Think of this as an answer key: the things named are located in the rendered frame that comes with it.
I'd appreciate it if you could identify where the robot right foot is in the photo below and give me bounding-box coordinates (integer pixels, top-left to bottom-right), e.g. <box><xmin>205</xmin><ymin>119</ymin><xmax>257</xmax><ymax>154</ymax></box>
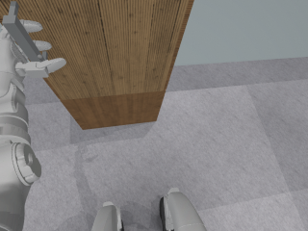
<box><xmin>159</xmin><ymin>197</ymin><xmax>174</xmax><ymax>231</ymax></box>

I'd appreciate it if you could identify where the left robot hand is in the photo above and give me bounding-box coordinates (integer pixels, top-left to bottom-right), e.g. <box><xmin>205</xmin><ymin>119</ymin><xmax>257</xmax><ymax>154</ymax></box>
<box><xmin>0</xmin><ymin>19</ymin><xmax>66</xmax><ymax>82</ymax></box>

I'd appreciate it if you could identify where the robot left upper arm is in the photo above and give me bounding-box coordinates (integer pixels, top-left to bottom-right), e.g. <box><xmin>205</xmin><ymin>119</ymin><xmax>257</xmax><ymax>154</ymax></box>
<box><xmin>0</xmin><ymin>142</ymin><xmax>41</xmax><ymax>231</ymax></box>

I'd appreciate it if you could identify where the cupboard door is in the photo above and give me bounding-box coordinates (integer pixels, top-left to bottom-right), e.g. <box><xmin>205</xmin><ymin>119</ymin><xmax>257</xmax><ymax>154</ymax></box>
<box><xmin>0</xmin><ymin>0</ymin><xmax>190</xmax><ymax>100</ymax></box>

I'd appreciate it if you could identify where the robot left forearm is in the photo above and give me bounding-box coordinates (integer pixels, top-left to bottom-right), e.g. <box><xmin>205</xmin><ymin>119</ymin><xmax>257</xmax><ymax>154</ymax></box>
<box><xmin>0</xmin><ymin>71</ymin><xmax>31</xmax><ymax>147</ymax></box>

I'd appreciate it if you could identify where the handle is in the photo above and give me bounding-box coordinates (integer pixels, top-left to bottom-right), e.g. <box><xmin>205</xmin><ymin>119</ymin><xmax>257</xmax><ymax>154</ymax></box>
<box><xmin>2</xmin><ymin>1</ymin><xmax>48</xmax><ymax>68</ymax></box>

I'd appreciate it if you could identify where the robot right shin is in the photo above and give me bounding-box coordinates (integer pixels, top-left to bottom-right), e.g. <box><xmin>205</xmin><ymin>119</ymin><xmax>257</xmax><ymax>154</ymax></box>
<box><xmin>165</xmin><ymin>188</ymin><xmax>179</xmax><ymax>231</ymax></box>

